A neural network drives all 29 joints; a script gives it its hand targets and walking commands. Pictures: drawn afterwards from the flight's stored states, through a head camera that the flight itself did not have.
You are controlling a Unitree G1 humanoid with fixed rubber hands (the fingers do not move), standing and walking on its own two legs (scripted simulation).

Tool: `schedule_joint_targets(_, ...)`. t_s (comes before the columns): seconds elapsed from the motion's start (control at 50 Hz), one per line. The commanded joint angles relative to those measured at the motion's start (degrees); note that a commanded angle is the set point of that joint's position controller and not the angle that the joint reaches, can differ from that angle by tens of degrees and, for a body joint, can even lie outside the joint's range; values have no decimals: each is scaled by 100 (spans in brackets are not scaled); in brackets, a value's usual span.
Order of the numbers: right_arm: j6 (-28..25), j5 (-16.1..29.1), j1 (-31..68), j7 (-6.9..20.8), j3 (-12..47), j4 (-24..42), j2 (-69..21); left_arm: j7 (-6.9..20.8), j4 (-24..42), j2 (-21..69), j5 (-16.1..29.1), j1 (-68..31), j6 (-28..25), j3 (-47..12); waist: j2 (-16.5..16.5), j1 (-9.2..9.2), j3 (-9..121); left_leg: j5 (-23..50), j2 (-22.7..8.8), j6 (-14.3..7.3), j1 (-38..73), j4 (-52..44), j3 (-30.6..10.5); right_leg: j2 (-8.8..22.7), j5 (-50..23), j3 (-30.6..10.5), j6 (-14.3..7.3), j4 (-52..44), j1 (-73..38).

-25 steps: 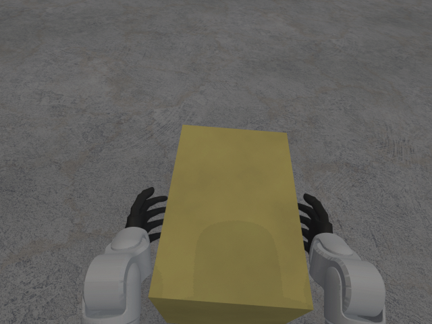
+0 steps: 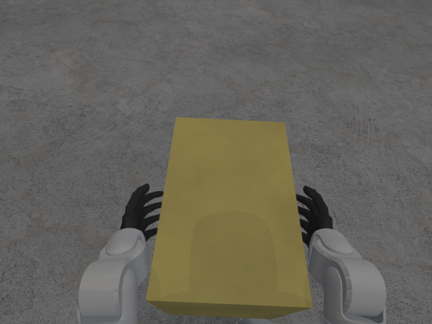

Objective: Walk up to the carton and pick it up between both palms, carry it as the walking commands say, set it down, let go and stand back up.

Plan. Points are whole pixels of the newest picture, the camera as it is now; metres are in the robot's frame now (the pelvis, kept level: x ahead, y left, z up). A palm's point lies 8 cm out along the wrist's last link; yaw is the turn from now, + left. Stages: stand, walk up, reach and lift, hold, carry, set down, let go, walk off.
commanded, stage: carry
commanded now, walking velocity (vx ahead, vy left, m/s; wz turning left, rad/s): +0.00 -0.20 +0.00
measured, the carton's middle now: (225, 221) +0.29 -0.01 +0.03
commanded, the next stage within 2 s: none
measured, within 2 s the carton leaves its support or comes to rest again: neither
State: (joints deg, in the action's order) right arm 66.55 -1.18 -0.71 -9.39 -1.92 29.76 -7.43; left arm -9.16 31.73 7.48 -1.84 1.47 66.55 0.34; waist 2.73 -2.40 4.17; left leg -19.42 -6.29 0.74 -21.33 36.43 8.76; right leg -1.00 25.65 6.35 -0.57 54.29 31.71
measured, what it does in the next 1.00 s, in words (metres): steps to the right: right foot, then left foot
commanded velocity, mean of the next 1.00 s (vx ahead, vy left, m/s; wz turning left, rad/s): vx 0.00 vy -0.20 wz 0.00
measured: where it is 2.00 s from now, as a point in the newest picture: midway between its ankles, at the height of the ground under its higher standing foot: outside the picture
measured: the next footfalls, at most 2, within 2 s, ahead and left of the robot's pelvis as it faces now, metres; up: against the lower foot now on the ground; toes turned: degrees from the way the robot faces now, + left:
right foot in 0.16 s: +0.06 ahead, -0.20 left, +0.00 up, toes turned -5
left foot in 0.42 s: -0.04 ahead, -0.05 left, +0.00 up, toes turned +12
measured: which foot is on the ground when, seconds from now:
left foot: down 0.00-0.16, up 0.18-0.40, down 0.42-0.70, up 0.72-0.92, down 0.94-1.00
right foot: up 0.00-0.14, down 0.16-0.44, up 0.46-0.68, down 0.70-0.96, up 0.98-1.00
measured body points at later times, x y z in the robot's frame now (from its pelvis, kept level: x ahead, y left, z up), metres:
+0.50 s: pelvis -0.05 -0.17 +0.01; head -0.04 -0.14 +0.46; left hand +0.21 -0.02 +0.08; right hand +0.20 -0.32 +0.09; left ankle -0.08 -0.06 -0.73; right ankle -0.01 -0.23 -0.69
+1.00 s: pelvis -0.08 -0.33 +0.00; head -0.06 -0.31 +0.45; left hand +0.18 -0.19 +0.07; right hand +0.17 -0.49 +0.08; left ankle -0.09 -0.21 -0.73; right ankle -0.03 -0.40 -0.71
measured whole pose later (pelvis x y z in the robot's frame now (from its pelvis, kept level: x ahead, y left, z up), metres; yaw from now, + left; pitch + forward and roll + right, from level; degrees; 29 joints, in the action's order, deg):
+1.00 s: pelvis -0.08 -0.33 +0.00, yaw +0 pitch +4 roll +0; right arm 66.5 -1.1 -0.6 -9.3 -1.9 30.5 -7.4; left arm -9.3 32.4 7.5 -1.2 1.3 66.4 0.5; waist 2.6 -2.5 3.1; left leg -17.9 -5.2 0.3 -20.5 36.5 9.5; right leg -0.4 21.1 7.5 -1.0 43.6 29.2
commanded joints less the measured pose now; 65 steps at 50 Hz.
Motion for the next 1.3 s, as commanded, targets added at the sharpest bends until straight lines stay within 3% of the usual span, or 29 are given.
schedule_joint_targets(0.0,-63,1734,2410,969,3483,742,-4874,651,748,5041,1533,-2615,-45,-3560,-1486,255,1249,3068,-1503,-437,1230,-983,-1027,504,-322,-487,35,3,286)
schedule_joint_targets(0.08,-64,1610,2395,835,3446,893,-4855,671,731,5066,1728,-2683,-11,-3624,-1708,264,1207,2169,-1299,-2,501,-792,-603,189,-795,128,149,-1895,-1080)
schedule_joint_targets(0.12,-30,1460,2304,709,3437,941,-4722,741,501,4999,1792,-2475,50,-3536,-557,347,1475,1060,-761,237,299,195,-189,297,-1226,-111,142,-3087,-1835)
schedule_joint_targets(0.16,60,1415,2298,663,3475,922,-4537,773,447,4625,1783,-2493,98,-3354,1926,207,1401,-2489,108,560,-1067,1921,102,2137,-3353,-2379,-520,-3593,-2194)
schedule_joint_targets(0.2,111,1538,2643,645,3640,977,-4675,830,241,4692,1748,-2327,146,-3142,1679,244,1352,-2230,104,391,-761,2294,-125,1902,-2266,-1948,-643,-3686,-1523)
schedule_joint_targets(0.26,-14,1742,3058,751,3731,1002,-5188,887,530,5142,1748,-2645,-21,-3298,1121,274,1548,-1102,180,232,-167,1622,62,1128,-2702,-755,-357,-3191,-1681)
schedule_joint_targets(0.36,-114,2008,2989,828,3879,1041,-5396,801,829,5260,1670,-2588,-173,-3391,695,180,1813,-590,386,-11,886,-1056,308,927,-2079,-614,-25,-3378,-1996)
schedule_joint_targets(0.38,-89,1963,2621,836,3737,916,-5205,756,860,5110,1641,-2488,-170,-3407,252,48,1815,106,-95,-146,1712,-1784,-157,828,-2224,-433,133,-2954,-1337)
schedule_joint_targets(0.4,-100,1949,2614,855,3675,894,-5113,712,952,5101,1638,-2591,-156,-3450,-1120,3,1730,561,-1246,-373,2545,-2087,-1616,393,-1857,-79,453,-2068,-114)
schedule_joint_targets(0.42,-83,1889,2453,844,3579,757,-4993,659,828,5021,1572,-2495,-84,-3413,-2367,108,1518,2239,-2502,-829,2671,-1919,-2935,211,219,-49,384,-508,1000)
schedule_joint_targets(0.44,-75,1851,2171,866,3485,632,-4946,613,905,4870,1530,-2550,-57,-3430,-1859,112,1292,3356,-2620,-1085,2368,-1638,-2311,395,369,-549,268,576,1100)
schedule_joint_targets(0.46,-39,1768,2328,882,3456,631,-4858,622,686,4880,1498,-2561,17,-3475,-1538,145,1133,2827,-2468,-1159,1688,-1565,-2039,539,254,-842,187,961,844)
schedule_joint_targets(0.5,13,1718,2506,902,3452,784,-4730,653,564,4924,1471,-2602,78,-3463,-1127,266,935,2146,-1685,-598,1164,-1475,-1187,589,-442,-659,109,386,492)
schedule_joint_targets(0.58,-35,1756,2646,836,3434,1061,-4843,626,736,5135,1726,-2830,34,-3570,-1849,256,1070,3981,-1295,-94,1387,-870,-404,217,-628,149,203,-1092,-109)
schedule_joint_targets(0.64,-27,1542,2246,722,3328,949,-4758,648,569,5122,1815,-2482,69,-3594,-1619,321,1442,3773,-1103,166,1260,-87,-343,57,-1034,238,229,-2757,-1241)
schedule_joint_targets(0.7,43,1447,2093,657,3377,953,-4569,716,587,4693,1846,-2452,88,-3431,1811,239,1962,-2377,-27,610,-902,1828,86,2124,-5819,-2103,-481,-2949,-3145)
schedule_joint_targets(0.74,15,1651,2507,681,3689,1057,-4777,789,469,4781,1807,-2430,37,-3297,1654,281,2069,-2691,121,455,-842,1967,-57,2003,-5552,-1765,-715,-2881,-2987)
schedule_joint_targets(0.88,-219,2082,2922,887,3936,1283,-5418,796,963,5383,1666,-2415,-298,-3410,534,131,1976,-43,219,91,607,-741,125,1005,-2987,-348,-312,-2466,-2158)
schedule_joint_targets(0.9,-179,2036,2728,881,3909,1097,-5307,770,849,5262,1613,-2326,-283,-3357,265,54,1880,417,-112,-14,1239,-1139,-258,974,-2956,-380,-191,-2217,-1502)
schedule_joint_targets(0.92,-192,2026,2592,891,3825,1121,-5101,710,873,5164,1557,-2232,-272,-3368,-900,35,1929,1261,-1173,-243,2064,-1459,-1560,613,-2274,-160,97,-1541,-437)
schedule_joint_targets(0.94,-173,1987,2504,893,3792,950,-5028,680,947,5075,1544,-2379,-228,-3415,-2175,122,1606,2677,-2398,-737,2351,-1768,-2984,301,348,-30,241,-346,829)
schedule_joint_targets(0.98,-72,1823,2301,901,3628,724,-4864,644,719,4851,1427,-2372,-73,-3383,-1591,146,1246,2967,-2337,-1082,1460,-1472,-2279,564,399,-767,77,940,592)
schedule_joint_targets(1.04,-56,1727,2580,928,3532,909,-4762,684,620,5026,1539,-2601,1,-3498,-1434,268,1044,2632,-1411,-353,1077,-1115,-973,460,-352,-404,23,-196,234)
schedule_joint_targets(1.08,-51,1732,2593,890,3467,890,-4850,649,830,5053,1686,-2851,-3,-3595,-2028,253,1017,3222,-1288,-54,1142,-916,-625,294,-393,-3,111,-1225,-188)
schedule_joint_targets(1.12,-29,1594,2398,801,3455,857,-4785,662,690,5038,1734,-2704,38,-3603,-1699,302,1140,2275,-1201,123,426,-615,-439,206,-906,56,176,-2205,-1286)
schedule_joint_targets(1.16,7,1457,2105,704,3378,798,-4566,695,473,4833,1730,-2316,79,-3445,1,353,1621,355,-628,360,65,431,-93,727,-2318,-536,79,-3276,-2285)
schedule_joint_targets(1.18,25,1428,2086,686,3405,875,-4533,735,502,4649,1760,-2362,82,-3399,1660,265,1681,-1795,-14,618,-940,1394,287,2101,-3758,-2224,-334,-3527,-2687)
schedule_joint_targets(1.2,46,1534,2386,686,3500,857,-4623,759,492,4693,1823,-2531,95,-3366,1993,212,1536,-2573,-14,564,-1022,2045,-5,2109,-3521,-2134,-585,-3386,-2463)
schedule_joint_targets(1.28,-38,1778,2959,770,3760,1109,-5147,868,669,5196,1804,-2569,-51,-3359,1215,288,1501,-1298,132,343,-292,1614,20,1295,-3660,-958,-470,-2968,-1958)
